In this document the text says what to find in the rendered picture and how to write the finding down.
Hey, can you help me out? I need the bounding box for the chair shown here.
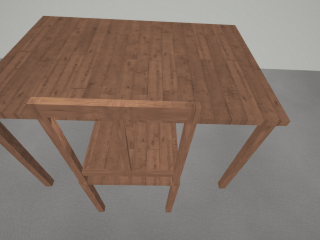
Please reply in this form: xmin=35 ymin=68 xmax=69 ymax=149
xmin=27 ymin=97 xmax=202 ymax=213

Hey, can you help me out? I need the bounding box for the table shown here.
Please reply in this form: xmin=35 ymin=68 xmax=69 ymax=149
xmin=0 ymin=16 xmax=291 ymax=189

